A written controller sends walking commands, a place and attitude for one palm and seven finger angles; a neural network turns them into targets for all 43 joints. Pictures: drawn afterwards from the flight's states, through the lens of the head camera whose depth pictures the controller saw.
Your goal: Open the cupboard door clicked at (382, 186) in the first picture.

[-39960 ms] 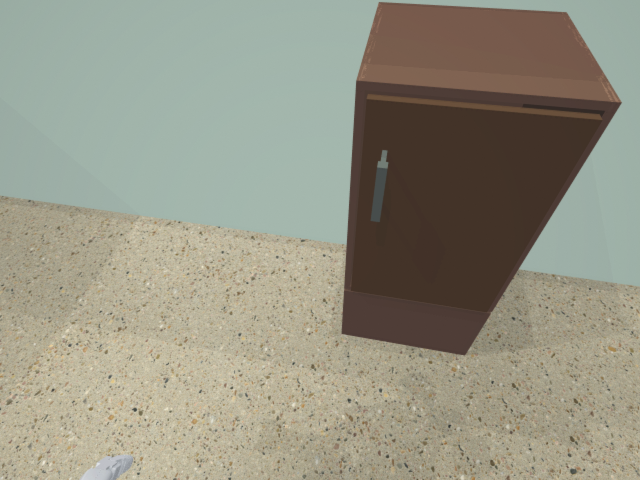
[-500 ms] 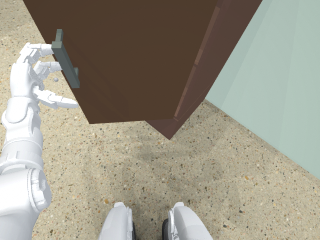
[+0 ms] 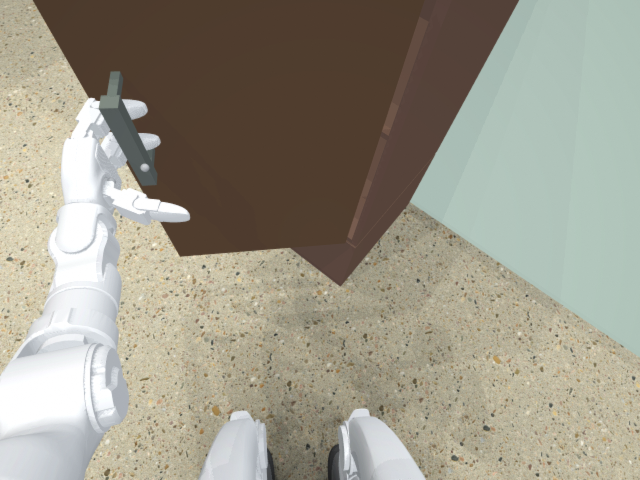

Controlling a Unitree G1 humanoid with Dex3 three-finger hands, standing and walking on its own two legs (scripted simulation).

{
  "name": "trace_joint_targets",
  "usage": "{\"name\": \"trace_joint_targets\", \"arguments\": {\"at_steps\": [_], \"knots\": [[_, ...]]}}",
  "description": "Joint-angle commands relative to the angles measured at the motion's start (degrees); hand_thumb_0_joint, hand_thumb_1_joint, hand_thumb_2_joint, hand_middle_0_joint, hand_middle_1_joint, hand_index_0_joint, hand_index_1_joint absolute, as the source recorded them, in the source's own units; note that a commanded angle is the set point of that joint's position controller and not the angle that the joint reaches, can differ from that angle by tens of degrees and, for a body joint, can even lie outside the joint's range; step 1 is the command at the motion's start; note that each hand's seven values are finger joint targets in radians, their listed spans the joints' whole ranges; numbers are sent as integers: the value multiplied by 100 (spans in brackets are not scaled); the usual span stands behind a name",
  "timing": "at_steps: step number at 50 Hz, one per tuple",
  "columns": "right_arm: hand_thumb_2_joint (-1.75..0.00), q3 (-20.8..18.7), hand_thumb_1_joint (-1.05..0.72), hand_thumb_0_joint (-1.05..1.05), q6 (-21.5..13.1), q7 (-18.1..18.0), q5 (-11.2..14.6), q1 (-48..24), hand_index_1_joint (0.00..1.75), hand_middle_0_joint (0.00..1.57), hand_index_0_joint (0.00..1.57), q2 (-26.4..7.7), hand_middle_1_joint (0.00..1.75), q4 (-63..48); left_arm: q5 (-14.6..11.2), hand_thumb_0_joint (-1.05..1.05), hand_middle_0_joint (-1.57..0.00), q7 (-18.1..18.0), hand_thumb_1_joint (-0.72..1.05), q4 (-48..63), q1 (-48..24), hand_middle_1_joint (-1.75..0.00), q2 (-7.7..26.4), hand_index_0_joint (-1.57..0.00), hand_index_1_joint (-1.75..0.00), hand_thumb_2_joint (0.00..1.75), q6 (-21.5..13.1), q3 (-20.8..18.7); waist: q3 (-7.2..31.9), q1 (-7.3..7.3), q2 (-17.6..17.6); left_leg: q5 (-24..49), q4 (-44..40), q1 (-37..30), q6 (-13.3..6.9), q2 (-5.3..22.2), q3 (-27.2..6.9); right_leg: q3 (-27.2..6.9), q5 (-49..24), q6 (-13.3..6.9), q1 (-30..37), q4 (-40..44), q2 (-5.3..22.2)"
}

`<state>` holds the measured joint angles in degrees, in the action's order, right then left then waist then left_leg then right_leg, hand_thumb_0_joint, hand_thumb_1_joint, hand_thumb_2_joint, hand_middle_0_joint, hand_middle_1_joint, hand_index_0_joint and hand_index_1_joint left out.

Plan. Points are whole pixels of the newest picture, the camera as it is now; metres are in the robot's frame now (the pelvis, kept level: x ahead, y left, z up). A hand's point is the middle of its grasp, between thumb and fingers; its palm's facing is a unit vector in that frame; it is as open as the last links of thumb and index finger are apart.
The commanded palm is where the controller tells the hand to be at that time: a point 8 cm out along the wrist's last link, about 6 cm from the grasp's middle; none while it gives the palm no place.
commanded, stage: slide the fingers in behind the handle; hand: left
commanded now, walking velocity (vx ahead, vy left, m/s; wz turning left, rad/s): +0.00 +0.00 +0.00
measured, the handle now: (133, 133) +0.53 +0.21 +0.06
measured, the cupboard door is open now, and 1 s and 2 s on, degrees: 46 46 72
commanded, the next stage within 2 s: close the thumb around the handle in 0.48 s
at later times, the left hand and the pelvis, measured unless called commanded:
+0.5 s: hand (151, 169) +0.48 +0.18 +0.05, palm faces +0.09 -1.00 -0.02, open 14.0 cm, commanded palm +0.45 +0.23 +0.05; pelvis +0.00 -0.01 +0.00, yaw +0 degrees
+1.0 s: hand (146, 170) +0.48 +0.19 +0.05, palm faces +0.09 -1.00 -0.01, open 9.2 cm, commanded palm +0.45 +0.23 +0.05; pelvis +0.00 -0.01 +0.00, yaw +0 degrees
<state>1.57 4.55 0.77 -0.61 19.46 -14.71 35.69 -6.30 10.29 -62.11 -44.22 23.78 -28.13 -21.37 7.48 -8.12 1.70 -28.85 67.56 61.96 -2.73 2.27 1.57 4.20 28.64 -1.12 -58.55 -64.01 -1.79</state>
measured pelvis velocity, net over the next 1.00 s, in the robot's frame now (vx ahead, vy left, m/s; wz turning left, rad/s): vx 0.00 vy -0.01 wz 0.00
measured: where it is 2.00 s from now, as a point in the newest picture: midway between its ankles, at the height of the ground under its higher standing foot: outside the picture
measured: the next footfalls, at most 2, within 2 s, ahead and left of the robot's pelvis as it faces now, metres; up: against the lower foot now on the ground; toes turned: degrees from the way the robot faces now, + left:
none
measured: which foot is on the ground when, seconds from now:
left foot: down 0.00-1.00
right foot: down 0.00-1.00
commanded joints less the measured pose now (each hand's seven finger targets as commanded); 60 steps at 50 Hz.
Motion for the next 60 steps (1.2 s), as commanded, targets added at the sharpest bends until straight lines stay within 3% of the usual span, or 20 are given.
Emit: {"name": "trace_joint_targets", "arguments": {"at_steps": [1,4,9,12,17,19,20,24,26,29,34,35,40,42,45,49,52,54,57,60], "knots": [[-90,-387,-90,0,-96,-56,-16,819,30,20,20,-1013,30,-363,-71,0,-30,-75,-50,1338,-2200,-120,1198,-30,-120,30,-437,-54,2830,-13,564,2264,-747,-2454,149,-79,-498,-227,-1879,-5,981,716,-119],[-90,-401,-90,0,-91,-40,-15,828,30,20,20,-1004,30,-312,-57,0,-30,-142,-50,1285,-2287,-120,968,-30,-120,30,-461,125,2719,-90,569,2237,-751,-2592,175,-50,-556,-175,-1737,-13,707,714,-127],[-90,-389,-90,0,-89,-51,-29,831,30,20,20,-1025,30,-318,-7,0,-30,-263,-50,1215,-2200,-120,1293,-30,-120,30,-482,-164,2759,1,447,2135,-759,-2341,143,-99,-484,-244,-1819,-7,1010,727,-109],[-90,-371,-90,0,-97,-57,-28,829,30,20,20,-1000,30,-338,20,0,-30,-238,-50,1087,-2203,-120,1282,-30,-120,30,-501,-128,2562,-54,326,1929,-741,-2072,100,-120,-433,-296,-1799,6,1107,755,-110],[-90,-377,-90,0,-132,-80,-13,796,30,20,20,-1008,30,-351,-62,0,-30,-108,-50,1179,-2342,-120,1172,-30,-120,30,-543,-6,2688,-87,497,1844,-722,-2193,102,-119,-442,-319,-1695,-3,1005,767,-107],[-90,-366,-90,0,-121,-92,-6,809,30,20,20,-1038,30,-306,-73,0,-30,-90,-50,1022,-2300,-120,1341,-30,-120,30,-501,-124,2613,-62,410,1820,-736,-2095,110,-110,-459,-310,-1668,6,1024,770,-103],[-90,-366,-90,0,-124,-87,0,790,30,20,20,-1017,30,-317,-71,0,-30,-69,-50,1028,-2362,-120,1162,-30,-120,30,-479,32,2597,-120,429,1765,-730,-2080,97,-121,-438,-316,-1639,17,989,793,-98],[-90,-358,-90,0,-142,-117,-1,814,30,20,20,-1047,30,-309,-93,0,-30,-52,-50,1021,-2354,-120,1456,-30,-120,30,-446,-202,2716,-60,372,1787,-685,-1955,83,-127,-423,-357,-1720,21,1134,764,-86],[-90,-361,-90,0,-150,-109,3,806,30,20,20,-1019,30,-328,-80,0,-30,-29,-50,1116,-2339,-120,1310,-30,-120,30,-456,-77,2778,-44,539,1884,-688,-2075,96,-130,-424,-339,-1760,9,1084,743,-91],[-90,-372,-90,0,-151,-105,1,814,30,20,20,-1038,30,-266,-64,0,-30,-51,-50,1014,-2544,-120,1189,-30,-120,30,-453,55,2590,-168,457,1737,-681,-2117,95,-101,-484,-303,-1548,16,801,767,-97],[-90,-386,-90,0,-166,-113,-21,854,30,20,20,-1060,30,-286,-75,0,-32,-110,-22,1162,-2379,-123,1475,-32,-123,42,-474,-240,3023,-16,541,2090,-662,-2280,108,-106,-472,-312,-1845,1,1052,700,-94],[-90,-378,-90,0,-163,-99,-14,848,30,20,20,-1031,30,-310,-80,0,-32,-101,-16,1254,-2344,-124,1367,-32,-124,44,-478,-148,3033,-12,566,2190,-663,-2304,110,-113,-451,-308,-1952,7,1107,688,-99],[-90,-380,-90,0,-114,-80,6,841,30,20,20,-1022,30,-362,-101,0,-34,-78,12,1143,-1910,-127,1431,-34,-127,56,-394,-275,2788,65,258,2113,-710,-1992,93,-129,-374,-336,-2080,25,1391,749,-102],[-90,-376,-90,0,-120,-88,4,844,30,20,20,-1001,30,-368,-120,0,-35,-74,23,1280,-2046,-128,1360,-35,-128,61,-423,-205,2748,29,410,2131,-721,-2073,90,-130,-379,-340,-2085,10,1333,747,-108],[-90,-383,-90,0,-125,-98,10,819,30,20,20,-1019,30,-314,-134,0,-36,-57,40,1171,-2165,-130,1255,-36,-130,68,-438,-111,2498,-90,246,1913,-733,-2013,90,-109,-404,-318,-1850,33,1131,808,-105],[-90,-401,-90,0,-172,-103,1,784,30,20,20,-1010,30,-290,-165,0,-38,8,62,1407,-2158,-132,1231,-38,-132,78,-580,-88,2901,7,593,2215,-708,-2420,128,-107,-430,-307,-1981,-6,1096,745,-104],[-90,-383,-90,0,-154,-104,-3,809,30,20,20,-1014,30,-262,-171,0,-39,26,79,1133,-2063,-134,1175,-39,-134,85,-516,-62,2560,-63,341,2096,-719,-2222,104,-104,-449,-277,-1899,4,1030,765,-118],[-90,-382,-90,0,-146,-108,16,757,30,20,20,-1028,30,-283,-158,0,-40,45,90,1094,-2067,-135,1211,-40,-135,90,-469,-66,2523,-27,434,1956,-744,-2159,121,-111,-445,-277,-1766,1,979,774,-102],[-90,-382,-90,0,-159,-122,4,770,30,20,20,-1036,30,-302,-172,0,-40,43,90,1240,-2211,-135,1300,-40,-135,90,-497,-121,2654,-16,470,1978,-727,-2249,118,-107,-490,-271,-1730,-19,972,735,-112],[-90,-384,-90,0,-158,-111,5,759,30,20,20,-1024,30,-288,-167,0,-40,12,90,1120,-2202,-135,1101,-40,-135,90,-467,-5,2614,-38,464,2023,-739,-2359,144,-94,-526,-222,-1667,-12,825,735,-115]]}}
